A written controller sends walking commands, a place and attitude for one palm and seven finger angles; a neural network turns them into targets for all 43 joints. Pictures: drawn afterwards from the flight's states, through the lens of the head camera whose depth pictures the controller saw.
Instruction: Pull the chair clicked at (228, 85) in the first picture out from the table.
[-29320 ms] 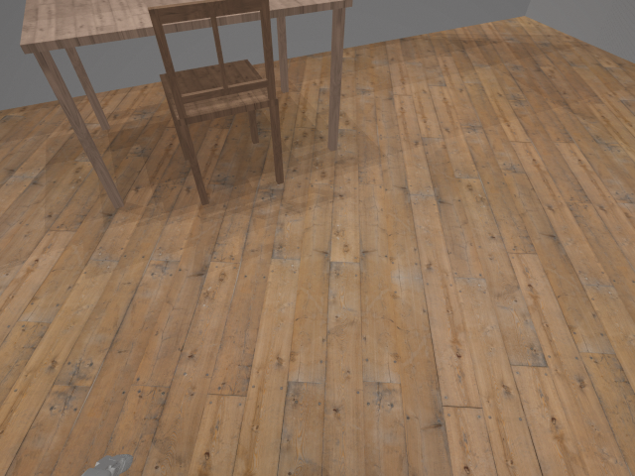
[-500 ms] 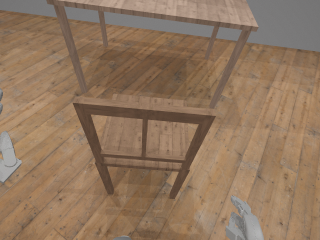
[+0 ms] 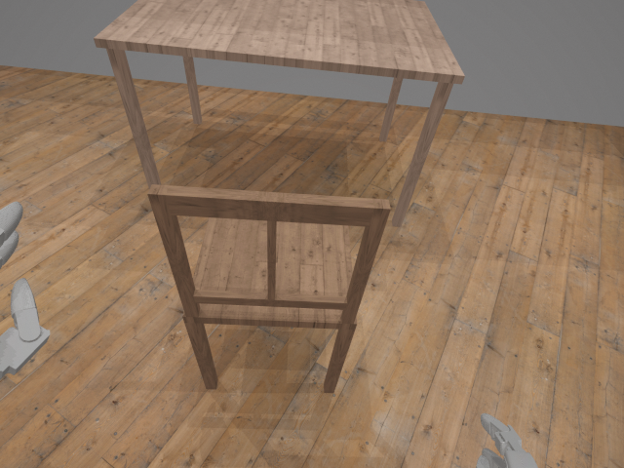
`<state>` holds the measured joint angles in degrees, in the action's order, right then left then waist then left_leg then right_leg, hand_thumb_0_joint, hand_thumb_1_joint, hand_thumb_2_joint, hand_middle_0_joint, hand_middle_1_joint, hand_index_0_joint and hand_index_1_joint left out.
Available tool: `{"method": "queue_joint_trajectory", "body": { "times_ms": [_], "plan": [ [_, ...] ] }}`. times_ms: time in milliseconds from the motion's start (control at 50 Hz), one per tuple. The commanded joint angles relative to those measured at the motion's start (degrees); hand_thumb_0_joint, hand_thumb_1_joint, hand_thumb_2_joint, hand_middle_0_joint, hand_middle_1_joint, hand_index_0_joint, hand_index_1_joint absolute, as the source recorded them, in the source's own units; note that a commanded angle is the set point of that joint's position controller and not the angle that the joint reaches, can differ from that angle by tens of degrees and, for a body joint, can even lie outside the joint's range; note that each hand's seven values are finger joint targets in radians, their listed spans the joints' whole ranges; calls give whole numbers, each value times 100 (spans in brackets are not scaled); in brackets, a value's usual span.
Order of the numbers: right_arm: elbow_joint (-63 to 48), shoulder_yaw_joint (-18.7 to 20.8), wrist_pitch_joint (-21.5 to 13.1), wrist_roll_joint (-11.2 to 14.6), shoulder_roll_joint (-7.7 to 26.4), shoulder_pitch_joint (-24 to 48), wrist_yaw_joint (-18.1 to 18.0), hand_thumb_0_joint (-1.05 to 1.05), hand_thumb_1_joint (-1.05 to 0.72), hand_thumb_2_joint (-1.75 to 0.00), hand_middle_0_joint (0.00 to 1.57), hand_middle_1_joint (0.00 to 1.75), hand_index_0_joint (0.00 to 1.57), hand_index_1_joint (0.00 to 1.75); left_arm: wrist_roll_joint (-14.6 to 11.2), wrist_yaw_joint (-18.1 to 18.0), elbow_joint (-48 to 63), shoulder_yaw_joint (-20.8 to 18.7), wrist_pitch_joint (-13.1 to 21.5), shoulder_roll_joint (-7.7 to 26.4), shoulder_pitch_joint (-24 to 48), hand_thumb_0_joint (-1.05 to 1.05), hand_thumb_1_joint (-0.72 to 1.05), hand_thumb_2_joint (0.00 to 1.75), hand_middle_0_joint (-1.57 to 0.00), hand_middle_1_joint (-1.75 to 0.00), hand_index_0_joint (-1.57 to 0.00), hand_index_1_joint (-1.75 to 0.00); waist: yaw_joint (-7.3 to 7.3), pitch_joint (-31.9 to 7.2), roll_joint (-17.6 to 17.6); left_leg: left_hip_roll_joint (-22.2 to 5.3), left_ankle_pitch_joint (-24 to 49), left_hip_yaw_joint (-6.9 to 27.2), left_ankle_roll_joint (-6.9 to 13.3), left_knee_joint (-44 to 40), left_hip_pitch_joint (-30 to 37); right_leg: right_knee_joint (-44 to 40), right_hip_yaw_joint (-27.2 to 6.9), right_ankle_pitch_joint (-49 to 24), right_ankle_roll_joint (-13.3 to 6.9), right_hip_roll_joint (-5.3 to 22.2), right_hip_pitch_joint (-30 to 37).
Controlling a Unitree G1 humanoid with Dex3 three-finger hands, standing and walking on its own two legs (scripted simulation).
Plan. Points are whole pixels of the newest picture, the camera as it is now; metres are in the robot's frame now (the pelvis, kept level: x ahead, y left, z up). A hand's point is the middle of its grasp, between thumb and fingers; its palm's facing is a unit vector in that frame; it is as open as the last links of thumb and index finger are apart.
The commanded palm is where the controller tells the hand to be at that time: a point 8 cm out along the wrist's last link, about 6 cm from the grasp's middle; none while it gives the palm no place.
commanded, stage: stop stepping back and stand still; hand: left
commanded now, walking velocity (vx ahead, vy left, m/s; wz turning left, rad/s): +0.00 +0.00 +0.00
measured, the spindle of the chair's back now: (271, 261) +0.51 +0.09 -0.11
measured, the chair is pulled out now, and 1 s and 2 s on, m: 0.66 0.66 0.66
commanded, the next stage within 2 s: let the arm hang, fingers relaxed in 0.28 s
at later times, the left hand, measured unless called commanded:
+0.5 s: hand (112, 399) +0.20 +0.25 +0.00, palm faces +0.19 -0.89 -0.41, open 7.4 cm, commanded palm none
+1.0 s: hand out of the picture -0.09 +0.17 -0.17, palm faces +0.04 -0.97 -0.26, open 7.3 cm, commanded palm none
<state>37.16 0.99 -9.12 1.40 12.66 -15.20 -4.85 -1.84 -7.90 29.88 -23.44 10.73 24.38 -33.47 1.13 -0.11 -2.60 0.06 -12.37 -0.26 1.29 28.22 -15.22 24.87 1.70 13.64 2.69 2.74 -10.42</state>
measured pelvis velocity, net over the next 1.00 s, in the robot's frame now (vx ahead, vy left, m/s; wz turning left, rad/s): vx -0.02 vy -0.03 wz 0.03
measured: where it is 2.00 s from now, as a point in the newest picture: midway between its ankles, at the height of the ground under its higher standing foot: outside the picture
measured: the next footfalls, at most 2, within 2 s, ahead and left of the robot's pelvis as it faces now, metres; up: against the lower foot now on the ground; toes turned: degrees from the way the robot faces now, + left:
none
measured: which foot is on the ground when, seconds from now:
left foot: down 0.00-1.00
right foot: down 0.00-1.00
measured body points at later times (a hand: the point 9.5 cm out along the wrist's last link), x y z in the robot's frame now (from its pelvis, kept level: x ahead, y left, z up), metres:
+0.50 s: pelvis -0.02 +0.00 +0.00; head -0.01 -0.01 +0.44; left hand +0.18 +0.29 +0.02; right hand +0.14 -0.25 -0.12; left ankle +0.03 +0.10 -0.74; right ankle +0.00 -0.15 -0.74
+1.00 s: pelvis -0.02 -0.03 +0.00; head -0.01 -0.04 +0.45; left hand -0.09 +0.22 -0.15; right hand -0.03 -0.24 -0.17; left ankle +0.03 +0.10 -0.74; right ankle +0.00 -0.15 -0.74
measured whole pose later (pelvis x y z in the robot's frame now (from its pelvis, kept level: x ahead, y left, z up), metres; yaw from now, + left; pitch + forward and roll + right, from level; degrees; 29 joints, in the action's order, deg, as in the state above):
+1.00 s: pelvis -0.02 -0.03 +0.00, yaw +2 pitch -1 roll -1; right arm 59.3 0.5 1.6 -0.9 8.5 -20.2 -0.6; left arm 0.9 -1.3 -60.6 0.7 -2.1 11.6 -23.6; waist -0.5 2.8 2.6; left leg -0.6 -10.2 2.3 -0.4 28.4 -17.3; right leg 28.1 4.0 13.9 0.3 1.9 -13.2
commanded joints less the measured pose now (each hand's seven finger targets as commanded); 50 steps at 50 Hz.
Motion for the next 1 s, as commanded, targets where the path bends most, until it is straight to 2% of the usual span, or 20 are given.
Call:
{"method": "queue_joint_trajectory", "body": {
  "times_ms": [0, 60, 120, 220, 260, 340, 360, 380, 420, 500, 540, 620, 640, 660, 700, 740, 800, 840, 920, 980],
  "plan": [
    [-829, 155, -414, 1, 600, 621, -41, 0, -90, -90, 20, 30, 20, 30, -46, -146, 1058, -766, 471, 939, 272, 0, 90, 90, -20, -30, -20, -30, -42, -202, 1129, -653, -1020, 768, 130, -1172, -398, -340, -86, 108, -213, 27, 346],
    [-803, 162, -355, 24, 557, 597, -45, 0, -90, -90, 20, 30, 20, 30, -69, -128, 384, -756, 409, 834, 55, 0, 90, 90, -20, -30, -20, -30, -41, -55, 797, -606, -1512, 679, 104, -1187, -490, -576, -138, 422, -219, 33, 146],
    [-822, 146, -322, -5, 575, 659, -50, 0, -90, -90, 20, 30, 20, 30, -56, -112, 369, -632, 395, 778, 376, 0, 90, 90, -20, -30, -20, -30, -9, 20, 417, -568, -1598, 657, 87, -1060, -393, -764, -254, 676, -231, 63, -139],
    [-792, 91, -373, -52, 543, 748, -81, 0, -90, -90, 20, 30, 20, 30, -2, -131, 623, -455, 357, 779, 830, 0, 90, 90, -20, -30, -20, -30, -13, -83, 380, -533, -1406, 602, 101, -968, -187, -852, -357, 644, -237, 104, -187],
    [-766, 80, -408, -54, 532, 785, -99, 0, -90, -90, 20, 30, 20, 30, 15, -159, 842, -518, 358, 925, 1009, 0, 90, 90, -20, -30, -20, -30, -24, -167, 555, -534, -1227, 572, 110, -950, -99, -867, -388, 462, -245, 144, -92],
    [-774, 53, -442, -79, 484, 813, -104, 0, -90, -90, 20, 30, 20, 30, 15, -187, 924, -543, 361, 882, 916, 0, 90, 90, -20, -30, -20, -30, -47, -203, 721, -520, -776, 567, 90, -922, -28, -820, -393, 54, -281, 161, 62],
    [648, 371, -692, -114, 1132, 733, 407, 0, -90, -90, 20, 30, 20, 30, 407, 568, -3816, 1912, -353, -359, 970, 0, 90, 90, -20, -30, -20, -30, 237, 223, 619, -585, 1237, 668, 81, -91, -190, 146, 67, -807, -397, 244, -805],
    [717, 335, 33, -155, 1026, 330, 466, 0, -90, -90, 20, 30, 20, 30, 434, 737, -3976, 1581, -950, -496, 882, 0, 90, 90, -20, -30, -20, -30, -13, -274, 644, -602, 2058, 721, 135, -84, -189, 134, -160, -1096, -308, 337, -417],
    [566, 197, 326, -168, 668, 340, 449, 0, -90, -90, 20, 30, 20, 30, 375, 766, -4148, 1716, -1128, -735, 846, 0, 90, 90, -20, -30, -20, -30, -117, -469, 528, -682, 1648, 858, 215, -131, -286, 215, -46, -539, -286, 238, -352],
    [581, 149, 640, -264, 731, 234, 467, 0, -90, -90, 20, 30, 20, 30, 387, 736, -5300, 1904, -1119, -515, 1438, 0, 90, 90, -20, -30, -20, -30, -108, -549, -813, -436, 1106, 913, 203, -12, -246, 153, -317, -680, -535, 375, -53],
    [713, 123, 722, -269, 745, 242, 456, 0, -90, -90, 20, 30, 20, 30, 359, 716, -5916, 2007, -1145, -495, 1567, 0, 90, 90, -20, -30, -20, -30, -113, -545, -591, -415, 1286, 867, 182, -113, -44, 144, -320, -755, -531, 372, -29],
    [1102, 36, 780, -251, 626, 243, 435, 0, -90, -90, 20, 30, 20, 30, 302, 692, -7057, 2181, -1171, -482, 1410, 0, 90, 90, -20, -30, -20, -30, -187, -154, 995, -394, 739, 813, 147, -499, -109, -34, -316, -213, -456, 245, -48],
    [1194, 23, 796, -240, 563, 196, 428, 0, -90, -90, 20, 30, 20, 30, 290, 686, -7301, 2204, -1156, -482, 1327, 0, 90, 90, -20, -30, -20, -30, -186, -113, 1223, -370, 530, 778, 128, -532, -86, -115, -341, -139, -465, 252, -63],
    [1266, 21, 827, -223, 525, 115, 414, 0, -90, -90, 20, 30, 20, 30, 287, 687, -7506, 2225, -1148, -479, 1248, 0, 90, 90, -20, -30, -20, -30, -183, 23, 1214, -357, 313, 782, 131, -547, -82, -228, -294, -89, -481, 232, -128],
    [1397, 51, 866, -263, 383, -90, 389, 0, -90, -90, 20, 30, 20, 30, 292, 664, -7742, 2159, -1148, -670, 1154, 0, 90, 90, -20, -30, -20, -30, -163, -54, 1489, -377, -113, 787, 123, -611, -114, -276, -247, 58, -519, 218, -80],
    [1527, 64, 901, -248, 350, -249, 385, 0, -90, -90, 20, 30, 20, 30, 269, 678, -8017, 2221, -1147, -670, 1156, 0, 90, 90, -20, -30, -20, -30, -136, 53, 1315, -374, -551, 825, 108, -708, -179, -320, -219, 269, -545, 196, -156],
    [1680, 103, 952, -234, 374, -516, 370, 0, -90, -90, 20, 30, 20, 30, 259, 680, -8324, 2266, -1157, -705, 1100, 0, 90, 90, -20, -30, -20, -30, -111, 247, 649, -433, -1058, 886, 136, -821, -276, -391, -175, 589, -561, 168, -335],
    [1783, 114, 952, -227, 333, -675, 362, 0, -90, -90, 20, 30, 20, 30, 259, 672, -8484, 2284, -1152, -756, 1084, 0, 90, 90, -20, -30, -20, -30, -90, 324, 338, -426, -1039, 876, 147, -806, -254, -415, -200, 697, -580, 187, -442],
    [1981, 97, 959, -227, 204, -856, 357, 0, -90, -90, 20, 30, 20, 30, 247, 650, -8733, 2326, -1143, -816, 959, 0, 90, 90, -20, -30, -20, -30, -77, 513, -36, -371, -892, 734, 156, -648, -172, -542, -278, 1024, -616, 261, -749],
    [2108, 82, 953, -232, 113, -942, 351, 0, -90, -90, 20, 30, 20, 30, 249, 633, -8837, 2331, -1148, -860, 871, 0, 90, 90, -20, -30, -20, -30, -76, 628, 155, -367, -903, 715, 171, -666, -194, -531, -280, 1116, -612, 249, -873]
  ]
}}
